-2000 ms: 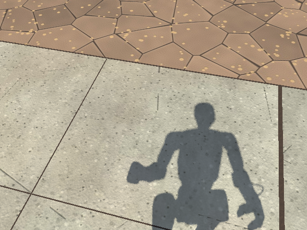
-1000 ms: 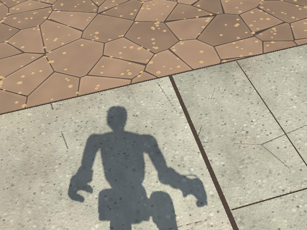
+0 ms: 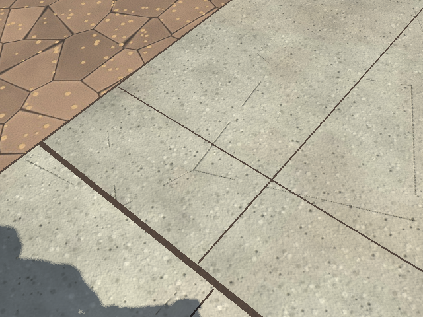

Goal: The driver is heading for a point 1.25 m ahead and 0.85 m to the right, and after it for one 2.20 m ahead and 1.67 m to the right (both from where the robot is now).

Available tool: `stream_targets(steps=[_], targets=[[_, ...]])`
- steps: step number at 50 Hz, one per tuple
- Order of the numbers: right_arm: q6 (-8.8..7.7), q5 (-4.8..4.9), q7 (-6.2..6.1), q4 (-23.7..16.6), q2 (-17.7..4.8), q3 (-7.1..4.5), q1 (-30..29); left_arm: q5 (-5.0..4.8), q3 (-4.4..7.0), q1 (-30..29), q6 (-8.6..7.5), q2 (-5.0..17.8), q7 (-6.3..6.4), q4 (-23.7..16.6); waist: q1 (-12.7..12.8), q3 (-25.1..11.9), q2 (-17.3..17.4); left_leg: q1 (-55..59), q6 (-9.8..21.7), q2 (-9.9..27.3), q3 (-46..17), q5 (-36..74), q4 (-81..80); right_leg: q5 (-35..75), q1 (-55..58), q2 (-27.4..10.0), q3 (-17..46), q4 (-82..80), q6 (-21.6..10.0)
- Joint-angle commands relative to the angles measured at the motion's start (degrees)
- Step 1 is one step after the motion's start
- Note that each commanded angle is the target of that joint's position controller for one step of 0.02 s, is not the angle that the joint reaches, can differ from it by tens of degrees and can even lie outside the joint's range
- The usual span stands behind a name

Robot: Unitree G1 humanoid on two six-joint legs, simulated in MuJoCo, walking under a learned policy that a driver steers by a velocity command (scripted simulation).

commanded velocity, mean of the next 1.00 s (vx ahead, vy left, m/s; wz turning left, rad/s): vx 0.37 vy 0.00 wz -0.60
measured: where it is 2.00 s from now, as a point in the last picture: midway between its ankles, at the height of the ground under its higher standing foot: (359, 213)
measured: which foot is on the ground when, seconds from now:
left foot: up 0.00-0.32, down 0.34-0.84, up 0.86-1.00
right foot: down 0.00-0.34, up 0.36-0.80, down 0.82-1.00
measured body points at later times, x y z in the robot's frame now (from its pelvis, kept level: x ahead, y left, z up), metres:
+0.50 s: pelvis +0.11 +0.03 +0.00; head +0.13 +0.05 +0.45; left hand +0.28 +0.27 -0.12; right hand +0.12 -0.27 -0.09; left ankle +0.10 +0.13 -0.74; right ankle +0.07 -0.10 -0.67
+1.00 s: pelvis +0.33 -0.12 -0.01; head +0.37 -0.15 +0.44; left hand +0.58 +0.05 -0.13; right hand +0.26 -0.39 -0.13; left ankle +0.40 +0.03 -0.66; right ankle +0.33 -0.16 -0.74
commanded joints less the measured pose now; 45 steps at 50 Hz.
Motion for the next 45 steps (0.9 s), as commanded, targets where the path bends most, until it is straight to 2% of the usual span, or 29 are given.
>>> stream_targets(steps=[1,3,5,9,12,14,15,16,17,18,19,20,21,23,26,29,32,35,36,37,39,40,41,42,43,44,45], targets=[[-0.16,0.06,-0.15,-3.65,-4.6,-1.25,-0.63,0.06,2.67,1.93,-0.84,9.6,0.29,-2.55,1.13,-6.03,-8.56,-5.7,-0.62,-0.16,-1.13,1.17,-1.01,20.87,8.67,-13.56,14.76,-5.85,-7.41],[-0.24,-0.54,0.03,-3.98,-4.97,-1.27,-1.81,0.48,2.81,4.45,-0.78,9.71,0.19,-1.81,2.34,-6.34,-9.62,-6.41,-0.66,-0.31,-1.26,0.78,-4.45,0.21,8.81,-12.97,18.73,-9.04,-8.51],[-0.69,-0.83,0.41,-4.5,-5.17,-1.31,-4.24,1.07,2.89,5.66,-0.84,9.83,-0.05,-1.44,3.37,-4.22,-10.63,-7.84,-0.48,-0.72,-1.52,0.51,-8.2,-15.93,8.02,-13.08,23.31,-12.06,-9.5],[-2.6,-0.7,0.73,-5.05,-4.35,-0.86,-7.17,1.48,3.24,7.8,-1.82,10.74,-0.11,-0.36,4.12,-2.81,-9.05,-6.15,0.34,-1.76,-2.26,0.23,-15.2,-18.01,6.98,-13.1,26.99,-11.82,-10.59],[-3.86,-0.17,0.74,-5.41,-4.17,-0.46,-7.81,1.63,3.42,7.55,-2.59,11.02,-0.4,-0.13,3.64,-2.78,-9.16,-0.6,1.5,-3.27,-2.44,-1.2,-20.16,-18.02,3.23,-12.02,28.91,-10.47,-10.59],[-4.58,0.59,0.32,-4.96,-3.97,-0.24,-5.28,1.65,3.49,5.48,-2.88,10.86,-0.69,-0.48,1.42,-2.59,-9.11,8.17,2.47,-4.28,-2.65,-0.6,-25.95,-17.71,-2.69,-10.64,29.77,-9.26,-9.16],[-4.96,0.9,-0.15,-3.8,-3.32,-0.1,-1.38,1.5,3.46,2.82,-2.87,10.61,-0.66,-1.02,-1.63,-2.44,-8.16,17.02,3.09,-4.61,-2.27,2.64,-32.17,-18.01,-8.52,-8.54,28.53,-7.33,-7.31],[-5.49,0.79,-0.93,-2.37,-3.57,-0.25,3.35,1.17,3.24,1.19,-2.99,9.48,-0.42,-1.28,-4.79,-2.63,-5.67,27.82,3.4,-4.05,-2.23,6.57,-38.1,-20.42,-16.04,-5.34,25.84,-2.99,-4.75],[-6.08,0.13,-1.89,-1.46,-7.99,-1.25,8.36,0.68,2.31,1.6,-3.61,5.83,-0.27,-1.83,-6.53,-4.87,2.04,38.07,4.5,5.16,-11.28,-2.15,-42.36,-25.33,-24.92,-0.63,18.82,8.24,-1.33],[-6.21,-0.55,-2.32,-2.21,-14.24,-2.25,11.51,0.18,1.09,2.22,-4.14,1.82,-0.23,-3.58,-6.67,-9.15,11.02,41.14,8.58,20.6,-34.12,-23.8,-51.16,-25.19,-30.84,6.55,7.36,25.3,0.87],[-5.91,-0.95,-2.22,-1.28,-14.69,-2.85,8.29,1.92,1.78,1.07,-4.07,6.5,0.04,-3.58,-3.79,-2.8,5.55,31.76,11.43,22.6,-39.55,-29.45,-53.0,-18.61,-34.05,1.79,5.82,32.25,1.1],[-6.03,-0.46,-1.73,-1.65,-10.23,-1.87,5.85,2.35,2.21,0.75,-4.02,7.88,-0.49,-2.75,-2.04,1.14,2.26,27.55,11.54,19.92,-34.22,-26.3,-52.37,-13.76,-33.4,-1.23,5.86,34.62,1.17],[-6.38,-0.08,-1.24,-1.98,-6.98,-1.02,3.41,2.19,2.17,2.22,-3.97,7.32,-1.39,-1.3,-0.59,2.4,1.88,25.76,10.22,16.07,-26.67,-19.14,-52.72,-9.75,-31.89,-2.46,5.02,34.8,1.85],[-7.12,-0.09,-1.12,-1.77,-4.67,-0.29,3.48,2.36,2.06,3.55,-3.37,6.36,-2.79,0.3,-0.35,0.9,4.62,25.4,8.99,11.53,-15.39,-4.31,-52.87,-3.91,-30.0,-3.54,2.08,38.19,3.05],[-8.33,0.08,-0.11,0.12,-4.14,-0.36,7.43,2.12,1.47,-0.05,-2.98,4.8,-3.68,-1.01,-1.24,-0.38,3.24,27.14,9.16,10.73,-7.65,10.58,-51.86,0.8,-32.56,-4.73,0.97,41.11,3.5],[-8.7,0.11,0.37,1.79,-3.37,-0.24,10.27,2.19,1.02,-5.55,-2.82,3.99,-4.04,-2.82,-2.4,0.74,2.91,28.43,9.53,10.48,-2.25,22.0,-51.65,3.2,-35.31,-5.31,-1.0,37.48,4.22],[-8.79,0.17,0.37,3.21,-2.93,-0.02,11.26,2.18,-0.15,-11.1,-3.07,2.0,-4.7,-4.69,-3.18,1.22,3.04,28.36,9.14,9.43,3.25,31.75,-50.73,6.75,-32.36,-5.64,-5.31,26.99,4.12],[-8.68,0.25,-0.15,5.18,-4.13,-0.12,13.55,2.25,-1.3,-16.82,-3.16,0.68,-5.38,-7.03,-4.32,1.89,3.23,29.83,8.57,10.7,6.16,37.71,-50.14,6.25,-27.69,-5.71,-10.27,16.5,2.15],[-8.5,0.17,-0.38,5.78,-4.54,-0.14,13.85,2.3,-1.44,-16.83,-3.15,0.76,-5.27,-7.18,-3.86,1.5,3.36,31.03,8.18,11.05,7.4,43.1,-48.54,5.06,-25.34,-4.95,-11.45,13.82,1.02],[-8.3,0.11,-0.65,6.28,-5.16,-0.16,13.91,2.42,-1.36,-15.51,-3.14,1.23,-4.9,-6.91,-2.74,0.17,3.83,32.2,7.71,11.33,8.85,53.58,-45.11,3.26,-21.64,-3.24,-12.72,11.93,-0.34],[-7.57,0.01,-1.3,7.11,-7.11,-0.39,14.26,2.68,-0.6,-8.12,-3.4,3.24,-3.95,-4.93,1.22,-5.42,5.06,33.87,7.38,12.28,10.75,72.07,-32.05,-1.28,-11.59,0.81,-14.02,10.09,-3.48],[-7.26,0.13,-1.48,7.11,-7.59,-0.35,14.26,2.88,0.31,-0.2,-3.88,5.04,-3.39,-2.62,4.59,-10.27,4.78,30.52,7.13,12.69,11.3,69.89,-21.61,-0.68,-1.01,2.01,-12.46,7.31,-5.42],[-7.22,0.1,-1.3,6.19,-7.65,-0.22,12.92,3.33,1.69,9.32,-4.12,7.7,-2.4,0.42,9.24,-15.07,2.2,20.77,6.18,11.55,12.34,57.43,-7.19,-1.52,13.37,-0.57,-7.51,4.24,-7.69],[-7.47,0.4,0.08,2.81,-0.48,1.33,16.19,3.29,3.33,10.33,-3.65,13.63,-1.27,0.08,5.42,-21.7,-11.58,-2.16,3.46,4.77,11.91,6.6,13.06,-9.0,32.48,-18.72,18.41,3.71,-13.91],[-7.74,0.57,0.14,0.18,-5.03,0.22,11.88,1.24,3.97,11.36,-3.03,14.9,-0.99,-1.47,7.52,-27.55,-10.57,-11.55,2.62,-2.86,2.59,-8.59,25.57,-3.82,35.82,-26.64,41.82,-4.17,-19.41],[-8.12,0.51,0.28,-1.46,-6.4,-0.07,5.6,0.68,3.85,10.05,-2.81,13.29,-0.42,0.02,7.64,-19.01,-5.09,-16.6,3.03,1.12,-1.64,-1.17,24.03,3.36,30.99,-23.33,30.76,-5.44,-17.4],[-8.79,0.7,0.37,-1.72,-4.78,0.68,5.15,0.2,3.23,7.58,-3.11,10.67,-0.04,0.85,5.04,-11.42,-3.9,-14.75,3.2,3.29,-0.92,2.61,18.54,11.03,21.37,-21.42,23.51,-6.55,-15.93]])
Velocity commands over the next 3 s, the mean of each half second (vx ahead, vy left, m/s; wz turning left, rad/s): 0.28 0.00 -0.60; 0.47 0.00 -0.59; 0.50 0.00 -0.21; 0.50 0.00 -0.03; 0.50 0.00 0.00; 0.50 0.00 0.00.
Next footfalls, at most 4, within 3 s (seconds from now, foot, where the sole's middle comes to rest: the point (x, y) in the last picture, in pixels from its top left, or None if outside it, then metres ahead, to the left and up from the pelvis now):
0.34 left None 0.14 0.12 -0.78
0.82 right None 0.37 -0.18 -0.78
1.36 left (312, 231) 0.72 -0.26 -0.78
1.88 right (401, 204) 0.81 -0.58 -0.78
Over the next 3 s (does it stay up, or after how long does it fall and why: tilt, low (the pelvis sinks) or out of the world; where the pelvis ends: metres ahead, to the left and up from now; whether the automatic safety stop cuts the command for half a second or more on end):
stays up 1.20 -0.80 -0.02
